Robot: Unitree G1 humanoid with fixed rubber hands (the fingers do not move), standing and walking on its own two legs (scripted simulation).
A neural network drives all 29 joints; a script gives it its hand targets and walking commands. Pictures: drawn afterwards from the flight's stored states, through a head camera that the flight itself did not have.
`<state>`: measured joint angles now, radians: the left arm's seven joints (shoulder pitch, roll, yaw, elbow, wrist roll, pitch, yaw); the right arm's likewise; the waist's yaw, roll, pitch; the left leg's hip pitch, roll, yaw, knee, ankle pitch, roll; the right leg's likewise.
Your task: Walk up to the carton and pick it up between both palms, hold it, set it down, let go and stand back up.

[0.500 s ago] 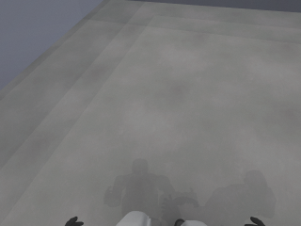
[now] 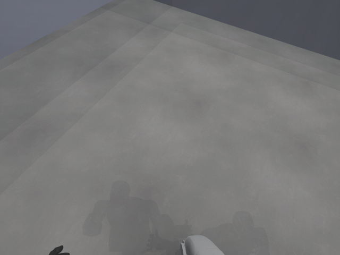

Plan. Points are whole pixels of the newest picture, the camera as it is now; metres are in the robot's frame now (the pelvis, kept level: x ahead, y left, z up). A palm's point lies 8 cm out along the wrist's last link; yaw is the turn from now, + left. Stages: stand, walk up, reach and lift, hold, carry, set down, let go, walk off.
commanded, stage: walk up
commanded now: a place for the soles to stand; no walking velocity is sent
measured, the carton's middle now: out of the picture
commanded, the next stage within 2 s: none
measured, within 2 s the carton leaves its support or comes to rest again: neither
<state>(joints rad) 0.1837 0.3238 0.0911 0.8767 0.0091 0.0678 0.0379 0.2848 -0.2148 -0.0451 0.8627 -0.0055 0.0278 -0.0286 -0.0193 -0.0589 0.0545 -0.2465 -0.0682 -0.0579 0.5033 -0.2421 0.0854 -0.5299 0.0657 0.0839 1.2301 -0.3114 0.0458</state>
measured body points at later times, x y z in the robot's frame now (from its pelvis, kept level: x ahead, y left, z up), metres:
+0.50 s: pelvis -0.10 -0.05 -0.02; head -0.08 -0.09 +0.43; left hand -0.03 +0.24 -0.12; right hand +0.03 -0.31 -0.16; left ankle +0.01 +0.06 -0.74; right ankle -0.09 -0.14 -0.74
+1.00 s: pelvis -0.21 -0.07 -0.01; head -0.18 -0.10 +0.44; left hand -0.18 +0.22 -0.10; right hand -0.07 -0.33 -0.17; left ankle -0.33 +0.05 -0.67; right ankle -0.09 -0.14 -0.74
